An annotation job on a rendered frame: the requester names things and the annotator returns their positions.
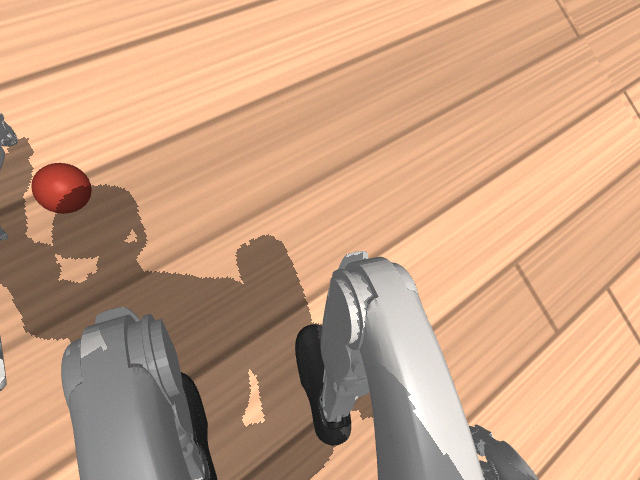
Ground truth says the right robot hand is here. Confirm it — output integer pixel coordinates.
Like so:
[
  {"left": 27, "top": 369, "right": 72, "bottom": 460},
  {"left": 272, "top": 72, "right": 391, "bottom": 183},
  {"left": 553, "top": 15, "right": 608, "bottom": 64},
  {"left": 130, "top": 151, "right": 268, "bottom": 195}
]
[{"left": 469, "top": 425, "right": 539, "bottom": 480}]

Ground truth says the left robot hand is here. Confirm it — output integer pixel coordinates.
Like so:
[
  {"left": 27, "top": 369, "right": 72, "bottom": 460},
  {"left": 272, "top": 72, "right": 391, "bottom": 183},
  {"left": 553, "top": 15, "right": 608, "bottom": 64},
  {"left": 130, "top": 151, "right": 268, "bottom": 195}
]
[{"left": 0, "top": 113, "right": 18, "bottom": 241}]

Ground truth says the right robot foot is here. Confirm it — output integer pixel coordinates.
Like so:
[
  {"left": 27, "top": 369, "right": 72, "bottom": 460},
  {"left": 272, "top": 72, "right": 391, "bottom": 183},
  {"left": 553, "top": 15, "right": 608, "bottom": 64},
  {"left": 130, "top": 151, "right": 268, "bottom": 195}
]
[{"left": 295, "top": 324, "right": 351, "bottom": 446}]

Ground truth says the left robot foot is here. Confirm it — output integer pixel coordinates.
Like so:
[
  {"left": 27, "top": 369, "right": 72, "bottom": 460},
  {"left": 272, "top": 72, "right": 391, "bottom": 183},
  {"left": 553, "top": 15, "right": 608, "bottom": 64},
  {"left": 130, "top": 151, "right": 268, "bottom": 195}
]
[{"left": 181, "top": 372, "right": 217, "bottom": 480}]

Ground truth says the ball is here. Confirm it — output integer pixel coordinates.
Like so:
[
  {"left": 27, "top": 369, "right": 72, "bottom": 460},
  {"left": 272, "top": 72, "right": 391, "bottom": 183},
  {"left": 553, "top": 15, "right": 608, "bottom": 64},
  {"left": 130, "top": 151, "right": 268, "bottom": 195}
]
[{"left": 31, "top": 163, "right": 92, "bottom": 214}]

